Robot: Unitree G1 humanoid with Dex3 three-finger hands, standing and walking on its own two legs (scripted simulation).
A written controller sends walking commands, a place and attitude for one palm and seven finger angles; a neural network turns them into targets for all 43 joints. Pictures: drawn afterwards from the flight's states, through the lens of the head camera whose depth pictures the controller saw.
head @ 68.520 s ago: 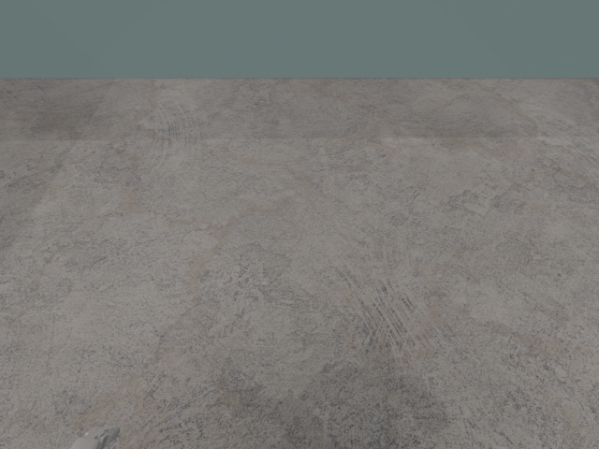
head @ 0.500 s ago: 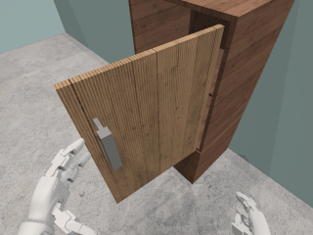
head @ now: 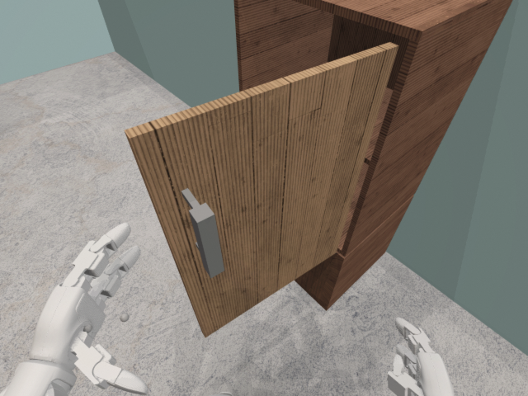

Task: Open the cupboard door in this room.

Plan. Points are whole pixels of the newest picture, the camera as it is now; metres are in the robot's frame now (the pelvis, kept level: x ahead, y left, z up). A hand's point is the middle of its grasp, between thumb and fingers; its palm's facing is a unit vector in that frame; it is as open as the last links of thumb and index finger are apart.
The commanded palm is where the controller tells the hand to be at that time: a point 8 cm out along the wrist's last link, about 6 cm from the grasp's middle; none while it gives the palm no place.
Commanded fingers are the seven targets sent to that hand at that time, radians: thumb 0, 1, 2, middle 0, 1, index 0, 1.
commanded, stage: draw the hand back to the body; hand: left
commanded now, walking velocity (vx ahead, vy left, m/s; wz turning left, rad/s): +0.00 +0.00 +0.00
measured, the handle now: (201, 233) +0.32 +0.12 +0.10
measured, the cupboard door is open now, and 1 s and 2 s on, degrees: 83 83 83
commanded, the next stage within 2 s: step back with the hand held close in 1.42 s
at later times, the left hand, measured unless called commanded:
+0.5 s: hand (74, 298) +0.20 +0.23 +0.14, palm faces +0.24 -0.93 -0.28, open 15.3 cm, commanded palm +0.15 +0.28 +0.16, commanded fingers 0.00 -0.01 0.51 -0.17 -0.30 -0.17 -0.30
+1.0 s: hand (60, 239) +0.24 +0.26 +0.18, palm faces +0.39 -0.82 -0.41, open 9.5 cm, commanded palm +0.20 +0.30 +0.20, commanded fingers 0.00 0.87 0.88 -0.20 -0.30 -0.20 -0.30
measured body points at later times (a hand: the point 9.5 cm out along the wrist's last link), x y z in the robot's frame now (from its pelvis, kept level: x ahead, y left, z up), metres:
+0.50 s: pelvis +0.00 +0.01 +0.03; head -0.01 +0.01 +0.48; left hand +0.18 +0.28 +0.16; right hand +0.19 -0.20 -0.04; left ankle +0.05 +0.11 -0.70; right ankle -0.02 -0.11 -0.70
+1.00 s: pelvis +0.04 +0.00 +0.04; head +0.03 -0.02 +0.49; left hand +0.22 +0.30 +0.20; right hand +0.22 -0.23 -0.04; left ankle +0.05 +0.11 -0.70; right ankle -0.02 -0.11 -0.70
